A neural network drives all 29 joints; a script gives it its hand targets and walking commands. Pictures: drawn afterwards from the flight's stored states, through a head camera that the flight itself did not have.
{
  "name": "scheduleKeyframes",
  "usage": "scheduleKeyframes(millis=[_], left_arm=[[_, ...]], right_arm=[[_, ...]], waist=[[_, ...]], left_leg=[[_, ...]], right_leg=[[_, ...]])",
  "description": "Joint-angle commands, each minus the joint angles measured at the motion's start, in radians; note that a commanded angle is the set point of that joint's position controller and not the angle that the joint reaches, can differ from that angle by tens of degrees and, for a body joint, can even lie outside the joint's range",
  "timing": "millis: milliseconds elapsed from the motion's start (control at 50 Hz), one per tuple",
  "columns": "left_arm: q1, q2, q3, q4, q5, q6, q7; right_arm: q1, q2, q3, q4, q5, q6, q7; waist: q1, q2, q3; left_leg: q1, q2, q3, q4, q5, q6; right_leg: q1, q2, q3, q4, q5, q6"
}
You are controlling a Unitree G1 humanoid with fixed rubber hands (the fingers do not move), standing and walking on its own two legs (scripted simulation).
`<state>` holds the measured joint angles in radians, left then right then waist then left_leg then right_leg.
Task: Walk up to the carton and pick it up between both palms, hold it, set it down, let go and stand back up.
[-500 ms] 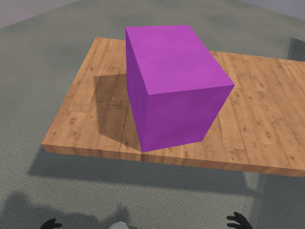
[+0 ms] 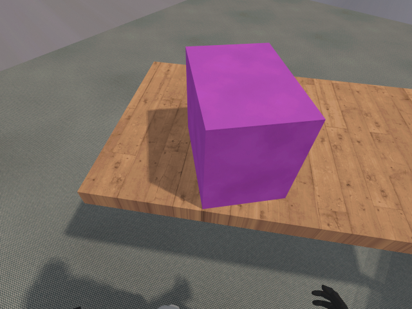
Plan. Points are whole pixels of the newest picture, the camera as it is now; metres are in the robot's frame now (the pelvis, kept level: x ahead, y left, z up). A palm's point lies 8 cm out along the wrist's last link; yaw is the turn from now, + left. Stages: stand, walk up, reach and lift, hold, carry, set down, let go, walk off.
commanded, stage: walk up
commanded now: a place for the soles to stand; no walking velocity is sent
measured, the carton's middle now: (236, 124) +0.47 -0.05 +0.11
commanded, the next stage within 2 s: reach and lift in 1.32 s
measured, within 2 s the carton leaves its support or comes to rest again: neither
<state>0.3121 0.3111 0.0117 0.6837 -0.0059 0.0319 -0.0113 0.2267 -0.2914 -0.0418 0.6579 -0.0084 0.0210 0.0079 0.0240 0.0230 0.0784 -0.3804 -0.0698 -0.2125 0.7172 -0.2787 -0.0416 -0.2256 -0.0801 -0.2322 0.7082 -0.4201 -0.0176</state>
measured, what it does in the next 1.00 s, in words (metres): stands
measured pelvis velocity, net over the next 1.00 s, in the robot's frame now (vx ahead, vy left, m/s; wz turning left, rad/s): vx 0.01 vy -0.01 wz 0.04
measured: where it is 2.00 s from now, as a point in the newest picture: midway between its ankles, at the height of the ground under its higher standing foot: outside the picture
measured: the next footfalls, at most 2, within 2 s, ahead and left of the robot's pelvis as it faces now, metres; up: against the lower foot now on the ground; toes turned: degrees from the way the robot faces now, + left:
none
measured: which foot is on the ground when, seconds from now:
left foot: down 0.00-1.00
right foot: down 0.00-1.00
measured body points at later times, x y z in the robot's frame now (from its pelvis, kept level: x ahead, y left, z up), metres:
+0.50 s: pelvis +0.00 +0.00 +0.00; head +0.02 +0.01 +0.45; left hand +0.07 +0.28 -0.12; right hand +0.14 -0.27 -0.10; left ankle +0.07 +0.14 -0.71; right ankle -0.02 -0.10 -0.71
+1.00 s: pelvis +0.01 -0.01 +0.00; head +0.03 -0.01 +0.45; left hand +0.07 +0.27 -0.11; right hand +0.16 -0.26 -0.10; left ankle +0.07 +0.14 -0.71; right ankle -0.02 -0.10 -0.71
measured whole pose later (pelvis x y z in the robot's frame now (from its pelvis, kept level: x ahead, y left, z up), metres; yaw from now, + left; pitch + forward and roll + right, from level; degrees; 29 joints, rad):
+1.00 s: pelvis +0.01 -0.01 +0.00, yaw +2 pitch -3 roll -1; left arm 0.34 0.30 0.01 0.69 -0.01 0.04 -0.01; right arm 0.22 -0.28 -0.03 0.68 -0.01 0.02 0.00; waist 0.04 0.02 0.07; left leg -0.37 -0.06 -0.21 0.71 -0.29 -0.05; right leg -0.19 -0.06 -0.23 0.69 -0.44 -0.03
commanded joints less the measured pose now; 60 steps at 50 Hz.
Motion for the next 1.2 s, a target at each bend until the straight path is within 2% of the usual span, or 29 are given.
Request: scheduleKeyframes(millis=[0,20,60,100,140,200,240,260,300,340,360,380,440,520,560,600,640,660,700,720,740,780,820,880,900,960,1020,1140,1180], left_arm=[[-0.036,0.197,0.063,-0.102,-0.002,-0.007,0.008],[-0.037,0.200,0.064,-0.104,0.000,-0.004,0.009],[-0.027,0.196,0.063,-0.108,0.000,-0.004,0.008],[-0.026,0.192,0.064,-0.109,0.000,-0.001,0.007],[-0.028,0.181,0.061,-0.112,0.000,0.004,0.004],[0.010,0.153,0.059,-0.110,0.002,0.007,0.004],[0.055,0.153,0.065,-0.097,0.003,-0.002,0.006],[0.064,0.156,0.067,-0.090,0.003,-0.009,0.006],[0.072,0.165,0.071,-0.085,0.003,-0.025,0.008],[0.060,0.193,0.069,-0.083,0.008,-0.037,0.013],[0.043,0.207,0.070,-0.086,0.013,-0.037,0.016],[0.026,0.212,0.070,-0.089,0.011,-0.034,0.017],[0.004,0.206,0.066,-0.097,0.004,-0.021,0.013],[-0.013,0.198,0.062,-0.100,-0.002,-0.001,0.009],[-0.011,0.189,0.061,-0.102,-0.001,0.006,0.009],[0.003,0.168,0.059,-0.099,0.001,0.013,0.006],[0.043,0.155,0.060,-0.092,-0.001,0.013,0.002],[0.057,0.143,0.057,-0.090,0.001,0.009,0.002],[0.099,0.144,0.062,-0.079,0.002,-0.010,0.004],[0.094,0.150,0.065,-0.075,0.003,-0.019,0.005],[0.093,0.158,0.066,-0.071,0.003,-0.027,0.006],[0.075,0.178,0.066,-0.068,0.007,-0.035,0.010],[0.060,0.186,0.062,-0.077,0.002,-0.035,0.011],[0.050,0.191,0.063,-0.085,0.001,-0.022,0.012],[0.046,0.190,0.064,-0.088,-0.002,-0.016,0.012],[0.035,0.189,0.065,-0.094,-0.001,-0.005,0.011],[0.027,0.184,0.063,-0.098,-0.003,0.000,0.010],[0.031,0.174,0.062,-0.098,-0.002,0.004,0.005],[0.037,0.167,0.060,-0.097,-0.002,0.003,0.005]], right_arm=[[-0.013,-0.143,-0.044,-0.112,0.009,-0.022,-0.005],[-0.002,-0.145,-0.043,-0.108,0.007,-0.022,-0.005],[-0.012,-0.163,-0.047,-0.107,0.005,-0.022,-0.007],[-0.005,-0.162,-0.047,-0.106,0.003,-0.024,-0.009],[-0.006,-0.183,-0.053,-0.102,0.007,-0.024,-0.010],[-0.026,-0.200,-0.058,-0.097,0.008,-0.019,-0.012],[-0.032,-0.189,-0.055,-0.093,0.004,-0.016,-0.015],[-0.036,-0.182,-0.053,-0.092,0.002,-0.016,-0.016],[-0.047,-0.158,-0.044,-0.089,-0.002,-0.017,-0.015],[-0.039,-0.131,-0.036,-0.092,-0.003,-0.018,-0.011],[-0.026,-0.126,-0.033,-0.094,-0.007,-0.018,-0.008],[-0.014,-0.123,-0.035,-0.096,-0.008,-0.018,-0.007],[-0.009,-0.132,-0.038,-0.108,-0.002,-0.022,-0.005],[-0.014,-0.152,-0.042,-0.103,0.004,-0.018,-0.006],[-0.017,-0.170,-0.046,-0.099,0.009,-0.018,-0.007],[-0.004,-0.180,-0.050,-0.101,0.006,-0.021,-0.012],[-0.012,-0.196,-0.054,-0.099,0.000,-0.019,-0.018],[-0.027,-0.201,-0.054,-0.094,-0.002,-0.018,-0.019],[-0.056,-0.177,-0.049,-0.092,-0.005,-0.017,-0.020],[-0.062,-0.153,-0.041,-0.089,-0.004,-0.018,-0.019],[-0.059,-0.142,-0.036,-0.087,-0.007,-0.021,-0.019],[-0.037,-0.117,-0.027,-0.085,-0.002,-0.025,-0.015],[-0.031,-0.117,-0.027,-0.089,-0.006,-0.026,-0.013],[-0.041,-0.116,-0.027,-0.098,-0.001,-0.024,-0.014],[-0.036,-0.112,-0.027,-0.097,0.000,-0.022,-0.014],[-0.029,-0.118,-0.025,-0.089,0.002,-0.019,-0.015],[-0.038,-0.134,-0.028,-0.092,0.002,-0.018,-0.017],[-0.040,-0.147,-0.034,-0.085,0.003,-0.022,-0.018],[-0.055,-0.159,-0.036,-0.087,0.003,-0.022,-0.017]], waist=[[-0.016,-0.112,-0.032],[-0.018,-0.123,-0.040],[-0.012,-0.096,-0.043],[-0.008,-0.041,-0.046],[-0.010,-0.011,-0.045],[0.011,0.103,-0.014],[0.020,0.116,-0.048],[0.025,0.124,-0.062],[0.029,0.095,-0.096],[0.018,0.036,-0.118],[0.010,0.029,-0.128],[0.002,0.024,-0.128],[-0.008,-0.038,-0.113],[-0.010,-0.071,-0.053],[-0.005,-0.042,-0.039],[-0.005,0.012,-0.029],[0.007,0.052,-0.030],[0.016,0.088,-0.027],[0.035,0.117,-0.050],[0.033,0.092,-0.049],[0.033,0.093,-0.070],[0.012,0.040,-0.103],[0.005,0.020,-0.122],[0.005,-0.004,-0.099],[0.004,-0.038,-0.088],[0.002,-0.074,-0.072],[0.006,-0.063,-0.050],[0.008,-0.017,-0.061],[0.013,0.044,-0.064]], left_leg=[[0.028,0.036,0.017,-0.030,0.184,0.081],[0.026,0.035,0.019,-0.034,0.182,0.079],[0.026,0.038,0.010,-0.031,0.190,0.082],[0.014,0.044,-0.009,-0.060,0.206,0.087],[-0.024,0.067,-0.089,-0.126,0.155,0.109],[-0.155,0.117,-0.251,-0.288,-0.009,0.156],[-0.152,0.118,-0.284,-0.326,-0.078,0.154],[-0.141,0.107,-0.263,-0.319,-0.063,0.137],[-0.094,0.072,-0.163,-0.241,0.024,0.102],[-0.042,0.012,-0.014,-0.071,0.157,0.068],[-0.023,0.008,0.042,-0.020,0.168,0.060],[-0.006,0.014,0.057,-0.004,0.170,0.061],[0.041,0.035,0.040,-0.007,0.233,0.076],[0.040,0.040,0.005,-0.032,0.247,0.091],[0.005,0.050,-0.035,-0.064,0.229,0.101],[-0.059,0.094,-0.135,-0.180,0.079,0.126],[-0.103,0.133,-0.264,-0.295,-0.089,0.155],[-0.141,0.139,-0.297,-0.328,-0.136,0.163],[-0.150,0.110,-0.237,-0.315,-0.112,0.133],[-0.131,0.090,-0.189,-0.288,-0.042,0.108],[-0.091,0.069,-0.132,-0.236,0.032,0.092],[-0.026,0.036,-0.023,-0.123,0.184,0.073],[0.020,0.035,0.039,-0.070,0.272,0.069],[0.041,0.039,0.047,-0.039,0.280,0.079],[0.032,0.040,0.048,-0.036,0.276,0.080],[0.037,0.047,0.042,-0.030,0.276,0.081],[0.043,0.049,0.044,-0.030,0.274,0.079],[0.016,0.070,-0.021,-0.085,0.265,0.097],[-0.012,0.077,-0.052,-0.112,0.245,0.106]], right_leg=[[-0.072,-0.171,0.157,-0.280,0.070,-0.095],[-0.056,-0.171,0.147,-0.274,0.069,-0.095],[-0.052,-0.171,0.149,-0.264,0.066,-0.097],[-0.030,-0.157,0.139,-0.226,0.065,-0.090],[-0.013,-0.106,0.124,-0.179,0.023,-0.068],[0.068,-0.015,0.139,-0.102,-0.024,-0.027],[0.106,0.001,0.158,-0.122,-0.036,-0.026],[0.115,-0.003,0.162,-0.143,-0.017,-0.033],[0.121,-0.048,0.182,-0.200,0.038,-0.053],[0.105,-0.159,0.234,-0.272,0.136,-0.092],[0.086,-0.217,0.241,-0.284,0.175,-0.117],[0.075,-0.236,0.229,-0.276,0.213,-0.134],[0.015,-0.205,0.168,-0.245,0.249,-0.123],[-0.048,-0.157,0.139,-0.226,0.125,-0.093],[-0.039,-0.130,0.134,-0.205,0.081,-0.078],[-0.004,-0.063,0.118,-0.154,-0.002,-0.051],[0.033,-0.009,0.137,-0.109,-0.045,-0.024],[0.057,0.003,0.158,-0.117,-0.044,-0.021],[0.113,-0.013,0.180,-0.183,-0.014,-0.033],[0.115,-0.030,0.185,-0.213,0.022,-0.042],[0.110,-0.057,0.192,-0.231,0.060,-0.054],[0.100,-0.121,0.195,-0.262,0.169,-0.073],[0.081,-0.160,0.178,-0.256,0.280,-0.084],[0.029,-0.157,0.158,-0.253,0.283,-0.084],[0.026,-0.148,0.147,-0.249,0.275,-0.081],[0.006,-0.142,0.141,-0.243,0.244,-0.084],[-0.029,-0.141,0.139,-0.246,0.193,-0.087],[0.004,-0.100,0.130,-0.202,0.144,-0.066],[0.028,-0.082,0.137,-0.193,0.126,-0.060]])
